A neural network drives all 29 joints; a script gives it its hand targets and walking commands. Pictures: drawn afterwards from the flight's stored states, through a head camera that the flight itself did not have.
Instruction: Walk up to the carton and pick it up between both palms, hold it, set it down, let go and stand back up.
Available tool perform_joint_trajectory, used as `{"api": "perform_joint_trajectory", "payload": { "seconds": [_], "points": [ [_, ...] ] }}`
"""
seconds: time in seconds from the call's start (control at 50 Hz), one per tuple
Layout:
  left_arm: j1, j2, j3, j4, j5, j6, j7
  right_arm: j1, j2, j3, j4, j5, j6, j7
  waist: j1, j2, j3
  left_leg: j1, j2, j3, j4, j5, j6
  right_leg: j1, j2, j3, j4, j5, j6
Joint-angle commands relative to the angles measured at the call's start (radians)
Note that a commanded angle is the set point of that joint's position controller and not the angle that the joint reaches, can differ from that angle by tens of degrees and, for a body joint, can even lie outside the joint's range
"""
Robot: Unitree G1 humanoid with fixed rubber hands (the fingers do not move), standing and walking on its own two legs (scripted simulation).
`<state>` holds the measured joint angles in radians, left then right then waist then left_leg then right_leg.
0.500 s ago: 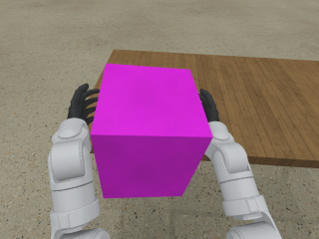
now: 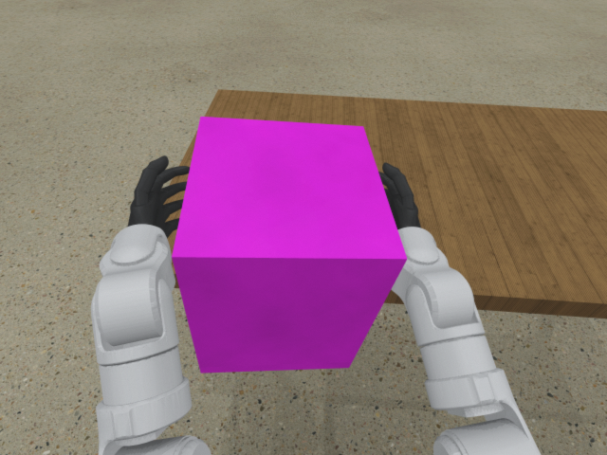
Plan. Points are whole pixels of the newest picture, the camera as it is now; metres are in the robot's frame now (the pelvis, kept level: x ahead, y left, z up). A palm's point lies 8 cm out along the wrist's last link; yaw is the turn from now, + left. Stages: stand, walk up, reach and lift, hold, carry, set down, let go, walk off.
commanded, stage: hold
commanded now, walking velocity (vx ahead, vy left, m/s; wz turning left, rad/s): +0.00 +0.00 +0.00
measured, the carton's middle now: (280, 252) +0.36 +0.00 +0.12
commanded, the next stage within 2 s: none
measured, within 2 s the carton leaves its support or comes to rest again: neither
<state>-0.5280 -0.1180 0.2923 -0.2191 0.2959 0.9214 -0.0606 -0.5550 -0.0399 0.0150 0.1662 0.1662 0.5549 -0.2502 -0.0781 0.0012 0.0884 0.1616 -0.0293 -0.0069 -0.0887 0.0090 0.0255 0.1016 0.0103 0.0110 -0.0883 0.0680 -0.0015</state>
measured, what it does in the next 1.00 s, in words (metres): stands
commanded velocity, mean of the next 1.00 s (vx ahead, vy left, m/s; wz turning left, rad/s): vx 0.00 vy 0.00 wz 0.00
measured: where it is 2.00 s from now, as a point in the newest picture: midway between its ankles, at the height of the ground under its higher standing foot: outside the picture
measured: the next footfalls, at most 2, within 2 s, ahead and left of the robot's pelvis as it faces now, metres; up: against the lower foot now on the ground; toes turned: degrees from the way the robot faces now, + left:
none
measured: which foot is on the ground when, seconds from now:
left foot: down 0.00-1.00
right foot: down 0.00-1.00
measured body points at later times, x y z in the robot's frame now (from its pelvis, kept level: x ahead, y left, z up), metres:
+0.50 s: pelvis +0.00 +0.00 +0.00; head +0.00 +0.00 +0.45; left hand +0.36 +0.15 +0.19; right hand +0.37 -0.15 +0.16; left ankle -0.02 +0.10 -0.76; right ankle +0.02 -0.12 -0.76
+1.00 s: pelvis +0.00 +0.00 +0.00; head +0.00 +0.00 +0.45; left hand +0.37 +0.15 +0.19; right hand +0.37 -0.15 +0.16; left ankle -0.02 +0.10 -0.76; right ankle +0.02 -0.12 -0.76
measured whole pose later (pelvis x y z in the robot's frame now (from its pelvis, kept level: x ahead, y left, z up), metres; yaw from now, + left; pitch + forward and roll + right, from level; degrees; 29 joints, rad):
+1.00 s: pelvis +0.00 +0.00 +0.00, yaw +0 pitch -6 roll +0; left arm -0.55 -0.11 0.30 -0.20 0.31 0.93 -0.08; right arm -0.57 -0.03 -0.01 0.19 0.16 0.56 -0.25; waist -0.08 0.00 0.08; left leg 0.19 -0.03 0.00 -0.09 0.00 0.03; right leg 0.12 0.01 0.01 -0.09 0.06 0.00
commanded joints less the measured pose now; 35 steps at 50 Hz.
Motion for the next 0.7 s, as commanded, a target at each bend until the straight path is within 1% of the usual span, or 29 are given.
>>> {"api": "perform_joint_trajectory", "payload": {
  "seconds": [0.0, 0.06, 0.12, 0.2, 0.28, 0.34, 0.42, 0.48, 0.52, 0.58, 0.68],
  "points": [
    [-0.498, -0.321, -0.394, -0.074, -0.163, -0.052, -0.115, -0.605, 0.376, 0.300, -0.287, 0.085, -0.076, 0.085, -0.001, 0.000, -0.494, 0.002, 0.023, 0.009, 0.028, 0.269, -0.041, 0.262, 0.000, 0.018, 0.078, 0.208, 0.044],
    [-0.473, -0.296, -0.354, -0.036, -0.136, -0.040, -0.131, -0.553, 0.356, 0.260, -0.227, 0.069, -0.066, 0.076, -0.001, 0.004, -0.415, -0.027, 0.024, 0.016, 0.011, 0.208, -0.036, 0.258, -0.004, 0.019, 0.064, 0.170, 0.049],
    [-0.460, -0.285, -0.332, -0.020, -0.119, -0.031, -0.146, -0.537, 0.346, 0.239, -0.204, 0.063, -0.059, 0.071, 0.002, 0.008, -0.367, -0.045, 0.025, 0.020, 0.003, 0.188, -0.033, 0.264, -0.007, 0.018, 0.056, 0.157, 0.051],
    [-0.474, -0.301, -0.354, -0.056, -0.132, -0.034, -0.144, -0.582, 0.360, 0.270, -0.249, 0.079, -0.067, 0.072, 0.005, 0.012, -0.400, -0.033, 0.025, 0.014, 0.008, 0.237, -0.035, 0.283, -0.007, 0.017, 0.063, 0.206, 0.048],
    [-0.502, -0.333, -0.411, -0.111, -0.170, -0.046, -0.124, -0.644, 0.388, 0.324, -0.328, 0.101, -0.078, 0.081, 0.005, 0.012, -0.500, 0.001, 0.022, 0.005, 0.033, 0.325, -0.044, 0.293, -0.001, 0.015, 0.083, 0.263, 0.042],
    [-0.504, -0.342, -0.432, -0.122, -0.184, -0.051, -0.113, -0.640, 0.396, 0.338, -0.344, 0.105, -0.079, 0.085, 0.001, 0.010, -0.534, 0.020, 0.021, 0.004, 0.044, 0.344, -0.049, 0.280, 0.003, 0.015, 0.089, 0.269, 0.042],
    [-0.473, -0.312, -0.395, -0.083, -0.161, -0.038, -0.122, -0.572, 0.369, 0.297, -0.281, 0.087, -0.068, 0.078, -0.007, 0.005, -0.466, 0.007, 0.022, 0.010, 0.034, 0.285, -0.047, 0.266, 0.002, 0.017, 0.075, 0.225, 0.046],
    [-0.447, -0.288, -0.354, -0.049, -0.132, -0.022, -0.139, -0.527, 0.345, 0.254, -0.227, 0.072, -0.057, 0.071, -0.006, 0.008, -0.383, -0.019, 0.025, 0.017, 0.017, 0.229, -0.042, 0.260, -0.002, 0.018, 0.059, 0.182, 0.049],
    [-0.441, -0.281, -0.340, -0.041, -0.121, -0.015, -0.148, -0.524, 0.337, 0.240, -0.216, 0.068, -0.054, 0.068, -0.003, 0.011, -0.354, -0.031, 0.026, 0.019, 0.010, 0.215, -0.039, 0.263, -0.004, 0.018, 0.054, 0.169, 0.049],
    [-0.452, -0.289, -0.348, -0.062, -0.124, -0.014, -0.148, -0.554, 0.340, 0.252, -0.240, 0.076, -0.059, 0.070, 0.000, 0.016, -0.364, -0.024, 0.027, 0.017, 0.010, 0.240, -0.040, 0.272, -0.004, 0.017, 0.054, 0.185, 0.046],
    [-0.495, -0.329, -0.414, -0.127, -0.167, -0.033, -0.122, -0.643, 0.372, 0.315, -0.334, 0.102, -0.078, 0.084, 0.001, 0.019, -0.489, 0.026, 0.025, 0.007, 0.040, 0.349, -0.051, 0.275, 0.003, 0.013, 0.075, 0.243, 0.038]
  ]
}}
